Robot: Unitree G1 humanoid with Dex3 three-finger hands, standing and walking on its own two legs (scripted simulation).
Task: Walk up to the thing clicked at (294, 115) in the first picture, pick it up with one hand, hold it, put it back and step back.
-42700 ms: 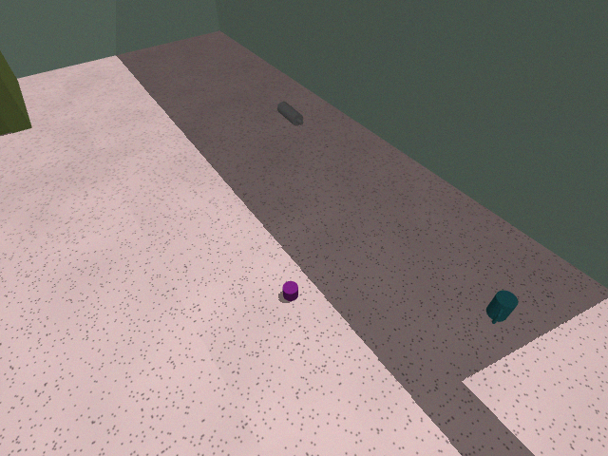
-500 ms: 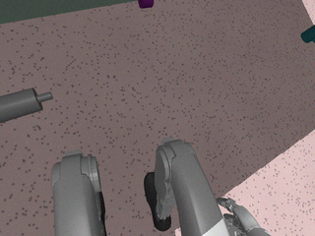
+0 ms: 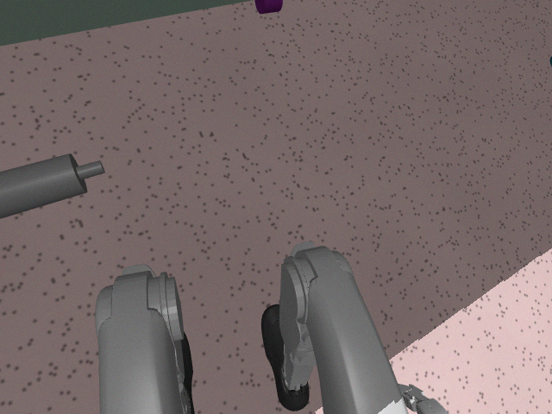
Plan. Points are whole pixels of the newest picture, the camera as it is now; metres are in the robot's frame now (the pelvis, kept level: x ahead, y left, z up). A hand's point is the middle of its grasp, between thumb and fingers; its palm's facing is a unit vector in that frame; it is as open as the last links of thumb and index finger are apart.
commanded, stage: home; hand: left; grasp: from above
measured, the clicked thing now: (36, 185) +0.49 +0.37 -0.31
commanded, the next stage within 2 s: none
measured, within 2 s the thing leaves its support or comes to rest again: neither
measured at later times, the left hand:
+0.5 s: hand out of the picture +0.28 +0.29 +0.09, palm faces -0.06 -0.84 -0.54, open 7.3 cm
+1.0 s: hand out of the picture +0.23 +0.21 +0.30, palm faces +0.22 -0.95 -0.21, open 7.4 cm
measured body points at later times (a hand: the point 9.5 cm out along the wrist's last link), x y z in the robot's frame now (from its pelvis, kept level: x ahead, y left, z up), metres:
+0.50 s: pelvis +0.02 +0.00 +0.19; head +0.15 +0.06 +0.62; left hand +0.28 +0.33 +0.13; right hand +0.24 -0.22 +0.10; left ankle +0.08 +0.11 -0.32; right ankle +0.11 -0.11 -0.32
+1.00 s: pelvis +0.08 +0.00 +0.35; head +0.11 +0.02 +0.80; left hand +0.21 +0.26 +0.31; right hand +0.25 -0.22 +0.28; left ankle +0.08 +0.11 -0.32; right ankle +0.11 -0.11 -0.32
